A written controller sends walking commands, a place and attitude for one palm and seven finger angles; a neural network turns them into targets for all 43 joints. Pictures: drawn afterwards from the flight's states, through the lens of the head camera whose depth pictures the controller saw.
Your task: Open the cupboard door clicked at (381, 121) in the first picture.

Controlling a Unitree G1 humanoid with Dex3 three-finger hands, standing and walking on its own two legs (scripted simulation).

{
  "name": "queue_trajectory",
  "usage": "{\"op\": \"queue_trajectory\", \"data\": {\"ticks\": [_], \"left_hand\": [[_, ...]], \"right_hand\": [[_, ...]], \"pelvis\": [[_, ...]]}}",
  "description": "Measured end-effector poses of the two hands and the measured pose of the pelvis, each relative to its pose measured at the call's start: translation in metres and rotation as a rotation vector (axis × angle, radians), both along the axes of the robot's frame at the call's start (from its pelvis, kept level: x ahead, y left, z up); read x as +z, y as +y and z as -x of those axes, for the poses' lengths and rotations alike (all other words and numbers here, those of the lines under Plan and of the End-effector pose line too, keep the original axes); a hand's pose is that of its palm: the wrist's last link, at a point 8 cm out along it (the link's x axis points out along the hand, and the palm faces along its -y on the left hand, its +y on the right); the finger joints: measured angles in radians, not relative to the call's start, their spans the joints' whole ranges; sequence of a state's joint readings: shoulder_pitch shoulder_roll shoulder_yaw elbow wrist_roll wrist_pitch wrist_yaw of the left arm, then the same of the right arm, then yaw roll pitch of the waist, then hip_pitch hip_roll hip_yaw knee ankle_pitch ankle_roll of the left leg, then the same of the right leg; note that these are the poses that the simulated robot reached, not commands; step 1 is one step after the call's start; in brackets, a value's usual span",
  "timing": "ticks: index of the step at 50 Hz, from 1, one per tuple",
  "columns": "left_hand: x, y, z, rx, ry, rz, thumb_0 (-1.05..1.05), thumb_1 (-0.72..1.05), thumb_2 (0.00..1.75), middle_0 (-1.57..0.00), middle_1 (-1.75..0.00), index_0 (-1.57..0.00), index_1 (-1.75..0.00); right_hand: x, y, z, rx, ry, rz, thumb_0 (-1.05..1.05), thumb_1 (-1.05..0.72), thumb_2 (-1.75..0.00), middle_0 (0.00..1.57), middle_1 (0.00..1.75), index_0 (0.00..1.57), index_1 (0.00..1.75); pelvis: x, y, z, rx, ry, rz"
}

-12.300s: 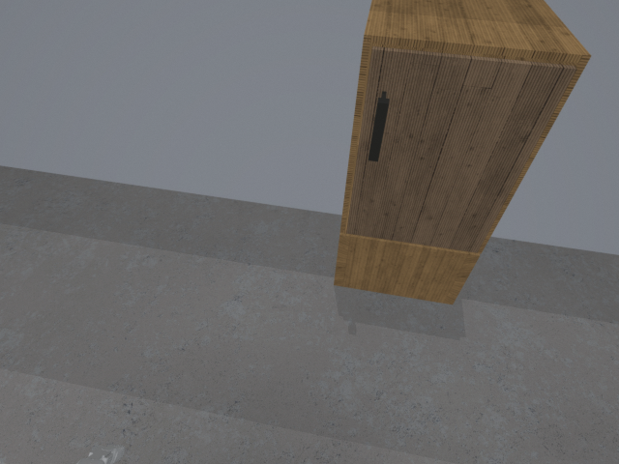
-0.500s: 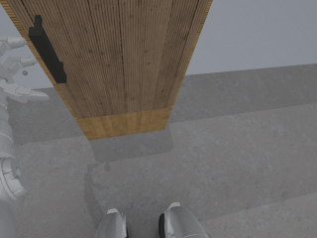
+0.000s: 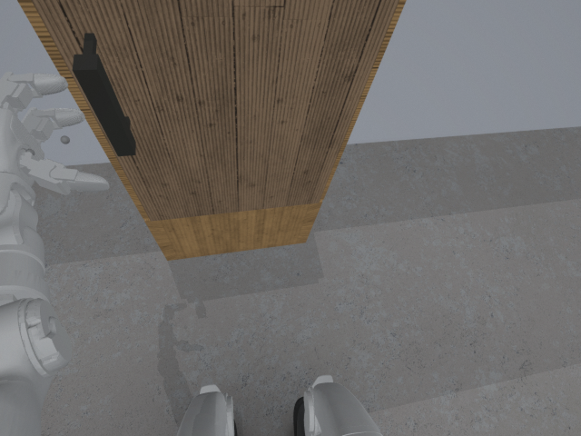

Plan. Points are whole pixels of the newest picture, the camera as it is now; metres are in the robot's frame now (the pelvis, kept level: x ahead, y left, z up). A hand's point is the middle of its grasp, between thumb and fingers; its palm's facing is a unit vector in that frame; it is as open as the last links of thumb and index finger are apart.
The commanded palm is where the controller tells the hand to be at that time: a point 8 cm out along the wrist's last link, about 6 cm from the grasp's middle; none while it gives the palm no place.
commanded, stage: move the hooked fingers beside the handle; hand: left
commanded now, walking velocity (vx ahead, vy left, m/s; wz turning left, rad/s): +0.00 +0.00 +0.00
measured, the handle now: (109, 99) +0.55 +0.22 +0.06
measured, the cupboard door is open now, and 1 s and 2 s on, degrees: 0 0 1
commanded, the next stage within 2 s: slide the fingers in behind the handle in 0.14 s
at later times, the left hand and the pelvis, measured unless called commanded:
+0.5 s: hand (88, 137) +0.49 +0.24 +0.06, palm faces +0.08 -1.00 -0.01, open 14.0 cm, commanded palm +0.47 +0.28 +0.06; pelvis +0.00 -0.01 +0.00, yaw +0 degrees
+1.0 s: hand (115, 132) +0.50 +0.21 +0.06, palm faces +0.09 -1.00 -0.02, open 14.0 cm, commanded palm +0.47 +0.25 +0.06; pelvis +0.00 -0.01 +0.00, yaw +0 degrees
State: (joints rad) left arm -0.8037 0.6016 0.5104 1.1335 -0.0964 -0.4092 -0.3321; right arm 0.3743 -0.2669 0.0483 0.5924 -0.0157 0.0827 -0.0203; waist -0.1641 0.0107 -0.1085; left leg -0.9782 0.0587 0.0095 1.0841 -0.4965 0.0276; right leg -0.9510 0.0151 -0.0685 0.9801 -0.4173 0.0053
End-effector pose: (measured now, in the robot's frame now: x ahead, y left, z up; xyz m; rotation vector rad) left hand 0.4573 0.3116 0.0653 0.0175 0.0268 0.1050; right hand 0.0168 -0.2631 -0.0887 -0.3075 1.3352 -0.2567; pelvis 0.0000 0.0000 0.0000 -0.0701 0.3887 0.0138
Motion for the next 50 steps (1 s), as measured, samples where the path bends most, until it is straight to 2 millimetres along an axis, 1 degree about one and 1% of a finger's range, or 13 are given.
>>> {"op": "queue_trajectory", "data": {"ticks": [4,8,15,25,31,37,44,50], "left_hand": [[0.004,0.002,0.002,0.011,-0.013,-0.009,-0.02,-0.5,0.3,-0.3,-1.2,-0.3,-1.2],[0.002,0.002,0.002,0.001,0.019,-0.01,-0.02,-0.5,0.3,-0.3,-1.2,-0.3,-1.2],[0.001,-0.003,-0.001,-0.004,0.002,-0.004,-0.02,-0.5,0.3,-0.3,-1.2,-0.3,-1.2],[-0.004,-0.023,-0.009,-0.02,0.016,0.007,-0.02,-0.5,0.3,-0.3,-1.2,-0.3,-1.2],[-0.003,-0.024,-0.01,0.008,0.009,-0.003,-0.02,-0.5,0.3,-0.3,-1.2,-0.3,-1.2],[0.0,-0.029,-0.009,-0.007,0.003,-0.008,-0.02,-0.5,0.3,-0.29,-1.2,-0.3,-1.2],[-0.006,-0.043,-0.013,-0.021,0.021,0.007,-0.02,-0.5,0.3,-0.29,-1.2,-0.3,-1.2],[-0.005,-0.054,-0.018,-0.014,-0.01,0.002,-0.02,-0.5,0.3,-0.3,-1.2,-0.3,-1.2]], "right_hand": [[-0.001,0.001,0.0,-0.003,-0.003,-0.008,0.0,-0.9,-0.9,0.2,0.3,0.21,0.3],[-0.003,0.0,0.003,0.0,0.006,-0.011,0.0,-0.9,-0.9,0.2,0.3,0.21,0.3],[-0.004,-0.005,0.008,0.003,0.026,0.002,0.0,-0.9,-0.9,0.21,0.3,0.21,0.3],[-0.004,-0.01,0.013,-0.015,0.032,0.001,0.0,-0.9,-0.9,0.2,0.3,0.21,0.3],[-0.003,-0.009,0.012,-0.024,0.02,-0.008,0.0,-0.9,-0.9,0.2,0.3,0.21,0.3],[-0.005,-0.007,0.01,-0.017,0.029,-0.024,0.0,-0.9,-0.9,0.2,0.3,0.21,0.3],[-0.007,-0.007,0.004,-0.012,0.017,-0.025,0.0,-0.9,-0.9,0.2,0.3,0.21,0.3],[-0.008,-0.007,0.002,-0.014,0.008,-0.03,0.0,-0.9,-0.9,0.2,0.3,0.21,0.3]], "pelvis": [[0.0,-0.001,0.0,0.0,-0.006,-0.001],[0.0,-0.002,0.002,0.005,-0.008,-0.001],[-0.002,-0.004,0.004,0.007,0.003,-0.002],[-0.002,-0.007,0.002,0.002,0.008,-0.006],[-0.002,-0.009,0.001,-0.004,0.007,-0.009],[-0.001,-0.01,-0.001,0.002,0.004,-0.009],[-0.001,-0.01,-0.002,0.004,0.008,-0.01],[-0.002,-0.01,-0.003,0.0,0.011,-0.013]]}}
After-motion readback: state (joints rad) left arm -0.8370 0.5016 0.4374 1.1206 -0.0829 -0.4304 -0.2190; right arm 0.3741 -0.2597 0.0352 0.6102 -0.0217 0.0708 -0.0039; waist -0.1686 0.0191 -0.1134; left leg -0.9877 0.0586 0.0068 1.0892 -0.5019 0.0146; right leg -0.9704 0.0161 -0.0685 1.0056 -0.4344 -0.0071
